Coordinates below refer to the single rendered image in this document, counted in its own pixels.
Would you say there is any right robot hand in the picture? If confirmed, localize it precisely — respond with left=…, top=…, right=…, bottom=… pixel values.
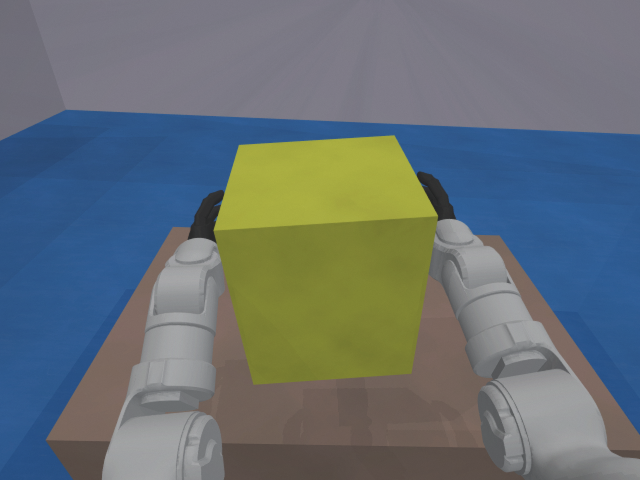
left=417, top=171, right=456, bottom=221

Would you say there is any left robot hand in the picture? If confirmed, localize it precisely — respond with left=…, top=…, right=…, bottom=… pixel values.
left=188, top=190, right=224, bottom=244

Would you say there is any left robot forearm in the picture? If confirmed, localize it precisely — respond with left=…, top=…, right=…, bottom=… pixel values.
left=102, top=238, right=225, bottom=480

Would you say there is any carton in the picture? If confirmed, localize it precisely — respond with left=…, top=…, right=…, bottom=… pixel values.
left=213, top=135, right=438, bottom=385

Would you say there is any right robot forearm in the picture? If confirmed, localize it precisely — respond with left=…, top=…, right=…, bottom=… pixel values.
left=428, top=219, right=607, bottom=444

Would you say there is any robot right upper arm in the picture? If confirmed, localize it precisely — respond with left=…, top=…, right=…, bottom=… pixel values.
left=478, top=369, right=640, bottom=480

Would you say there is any robot left upper arm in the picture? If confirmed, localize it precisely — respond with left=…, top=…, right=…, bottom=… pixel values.
left=104, top=411, right=225, bottom=480

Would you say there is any pedestal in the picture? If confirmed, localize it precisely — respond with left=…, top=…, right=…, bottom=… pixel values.
left=46, top=227, right=640, bottom=480

